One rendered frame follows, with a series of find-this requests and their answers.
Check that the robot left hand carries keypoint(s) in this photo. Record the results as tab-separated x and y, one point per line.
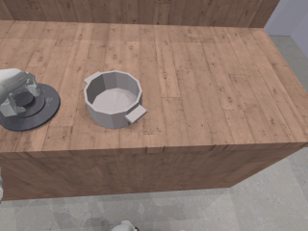
11	79

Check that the pot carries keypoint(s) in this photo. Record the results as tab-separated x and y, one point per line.
114	98

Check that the left robot shin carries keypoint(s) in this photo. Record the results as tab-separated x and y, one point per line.
127	222

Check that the table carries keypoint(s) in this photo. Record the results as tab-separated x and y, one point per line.
222	103

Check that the knob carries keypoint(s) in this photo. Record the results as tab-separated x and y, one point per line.
25	99

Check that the lid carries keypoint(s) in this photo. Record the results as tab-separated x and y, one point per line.
43	110

